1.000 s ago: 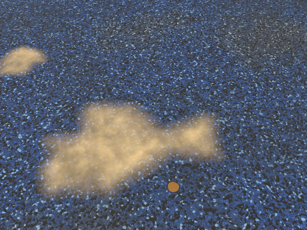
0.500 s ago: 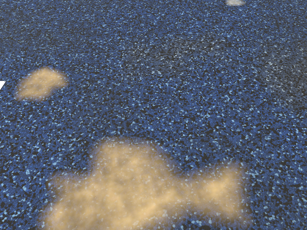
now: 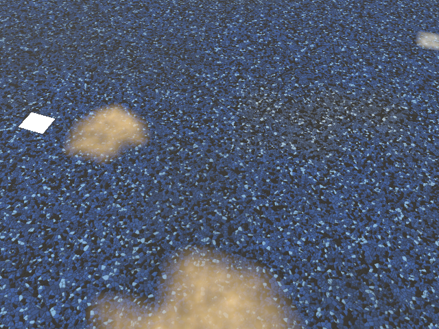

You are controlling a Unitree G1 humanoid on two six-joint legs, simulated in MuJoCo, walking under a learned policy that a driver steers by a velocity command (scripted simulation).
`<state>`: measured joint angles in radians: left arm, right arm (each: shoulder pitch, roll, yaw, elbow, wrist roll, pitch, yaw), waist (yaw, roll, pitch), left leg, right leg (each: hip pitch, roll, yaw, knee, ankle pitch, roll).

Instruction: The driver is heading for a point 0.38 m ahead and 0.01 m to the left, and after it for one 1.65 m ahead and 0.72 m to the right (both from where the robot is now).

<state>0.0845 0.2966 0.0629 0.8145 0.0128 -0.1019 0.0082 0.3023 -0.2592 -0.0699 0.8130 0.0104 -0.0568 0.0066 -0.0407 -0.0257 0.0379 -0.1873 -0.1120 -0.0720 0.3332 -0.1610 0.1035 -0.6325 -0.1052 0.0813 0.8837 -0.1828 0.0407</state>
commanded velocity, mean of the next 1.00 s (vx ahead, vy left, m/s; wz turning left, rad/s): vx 0.50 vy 0.00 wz -0.14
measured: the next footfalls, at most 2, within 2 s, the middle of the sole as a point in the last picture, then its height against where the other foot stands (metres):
right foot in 0.22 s outside the picture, level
left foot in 0.68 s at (177, 305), level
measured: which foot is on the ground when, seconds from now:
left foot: down 0.00-0.24, up 0.26-0.66, down 0.68-1.00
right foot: up 0.00-0.20, down 0.22-0.70, up 0.72-1.00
